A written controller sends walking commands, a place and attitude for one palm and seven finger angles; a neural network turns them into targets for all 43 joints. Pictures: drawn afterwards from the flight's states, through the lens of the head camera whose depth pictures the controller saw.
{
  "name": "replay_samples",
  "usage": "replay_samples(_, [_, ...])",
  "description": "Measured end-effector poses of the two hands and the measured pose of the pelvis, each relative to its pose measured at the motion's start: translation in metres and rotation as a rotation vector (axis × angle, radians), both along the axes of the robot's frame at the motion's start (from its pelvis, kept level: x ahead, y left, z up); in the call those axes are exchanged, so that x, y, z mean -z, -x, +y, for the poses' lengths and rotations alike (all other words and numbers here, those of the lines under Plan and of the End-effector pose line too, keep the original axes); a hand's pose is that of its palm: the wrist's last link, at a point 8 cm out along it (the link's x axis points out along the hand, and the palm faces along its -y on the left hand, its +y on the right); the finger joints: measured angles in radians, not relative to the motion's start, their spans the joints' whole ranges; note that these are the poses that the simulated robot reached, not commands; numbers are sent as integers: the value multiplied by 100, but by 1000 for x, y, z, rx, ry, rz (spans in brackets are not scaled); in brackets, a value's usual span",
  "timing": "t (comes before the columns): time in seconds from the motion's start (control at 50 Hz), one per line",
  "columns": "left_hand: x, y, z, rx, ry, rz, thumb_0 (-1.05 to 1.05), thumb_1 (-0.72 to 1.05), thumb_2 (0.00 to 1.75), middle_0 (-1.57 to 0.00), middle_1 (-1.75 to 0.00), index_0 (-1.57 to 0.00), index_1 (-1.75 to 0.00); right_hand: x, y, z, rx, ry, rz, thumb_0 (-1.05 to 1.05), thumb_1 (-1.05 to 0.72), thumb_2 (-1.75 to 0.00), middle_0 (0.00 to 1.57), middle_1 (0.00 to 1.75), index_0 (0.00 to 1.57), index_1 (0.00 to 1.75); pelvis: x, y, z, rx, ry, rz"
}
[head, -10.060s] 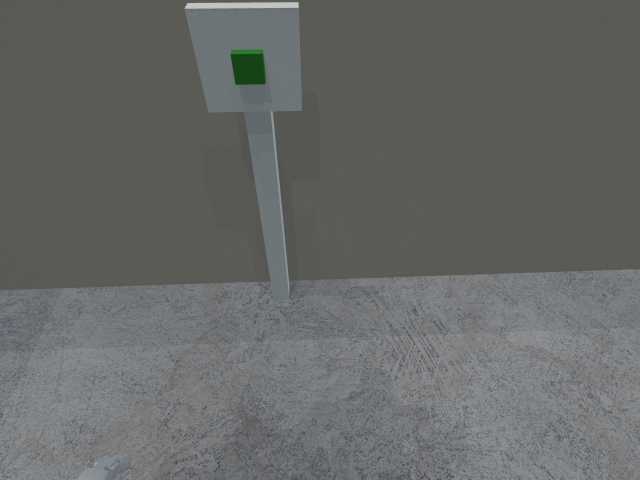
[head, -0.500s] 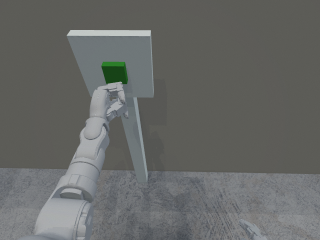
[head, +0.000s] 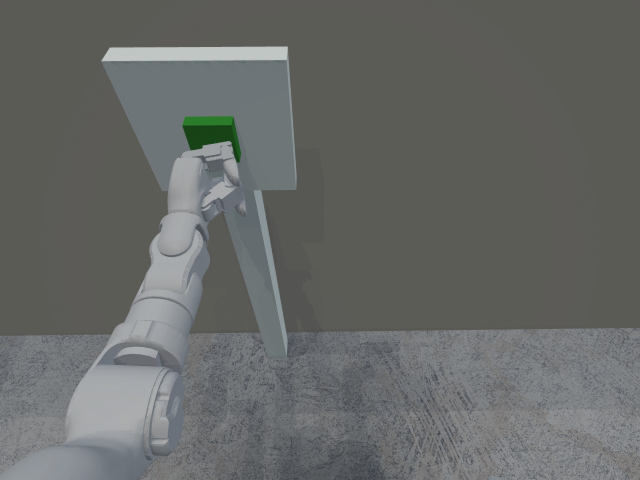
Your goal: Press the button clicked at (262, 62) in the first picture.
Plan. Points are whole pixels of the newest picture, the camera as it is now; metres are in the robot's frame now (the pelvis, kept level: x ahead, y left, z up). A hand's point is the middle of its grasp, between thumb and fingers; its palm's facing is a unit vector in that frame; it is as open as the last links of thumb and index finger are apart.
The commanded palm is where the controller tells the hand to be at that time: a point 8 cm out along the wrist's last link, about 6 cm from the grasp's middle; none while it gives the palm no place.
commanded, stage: press the button with the knuckle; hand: left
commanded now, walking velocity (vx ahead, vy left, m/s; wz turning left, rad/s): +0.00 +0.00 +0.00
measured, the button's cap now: (214, 137) +0.51 +0.13 +0.15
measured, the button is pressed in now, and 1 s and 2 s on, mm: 2 12 0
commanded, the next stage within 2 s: hold the button down briefly in 0.76 s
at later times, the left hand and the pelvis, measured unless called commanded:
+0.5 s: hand (238, 184) +0.46 +0.10 +0.11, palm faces -0.02 -1.00 -0.01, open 3.1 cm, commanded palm +0.45 +0.15 +0.12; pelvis -0.01 +0.00 -0.01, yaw +1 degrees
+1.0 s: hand (236, 180) +0.47 +0.10 +0.11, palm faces -0.04 -1.00 -0.02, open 3.3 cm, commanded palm +0.48 +0.16 +0.12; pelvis -0.03 +0.00 -0.01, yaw +1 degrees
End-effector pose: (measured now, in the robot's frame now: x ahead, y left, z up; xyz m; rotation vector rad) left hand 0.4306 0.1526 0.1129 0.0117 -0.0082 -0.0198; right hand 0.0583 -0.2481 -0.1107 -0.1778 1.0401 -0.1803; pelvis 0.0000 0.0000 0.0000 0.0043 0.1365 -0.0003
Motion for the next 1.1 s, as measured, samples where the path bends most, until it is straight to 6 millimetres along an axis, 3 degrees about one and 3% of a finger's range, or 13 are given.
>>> replay_samples(0.4, [3, -11, 3, 2, -1, 15, 1, 85, 91, -130, -150, -134, -150, 4, 15, 0, 0, 10, 41, 1, -91, -90, 20, 30, 20, 30, 4, 7, 1, -11, 5, 21])
replay_samples(0.84, [2, -18, 5, 6, -14, 11, 4, 82, 92, -130, -150, -143, -150, 9, 74, -7, 23, 44, 146, 1, -91, -90, 20, 30, 20, 30, 11, 27, 2, -22, 12, 53])
replay_samples(1.1, [2, -19, 6, 7, -8, 15, 4, 80, 95, -130, -150, -146, -150, 7, 89, -7, 24, 67, 145, 1, -91, -90, 20, 30, 20, 30, 14, 37, 6, -25, 17, 70])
